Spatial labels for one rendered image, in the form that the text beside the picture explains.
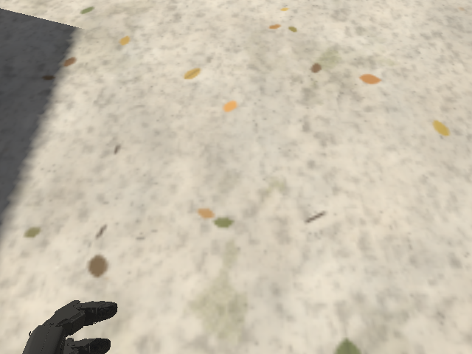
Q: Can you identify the robot left hand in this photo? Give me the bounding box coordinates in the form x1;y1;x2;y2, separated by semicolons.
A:
22;300;118;354

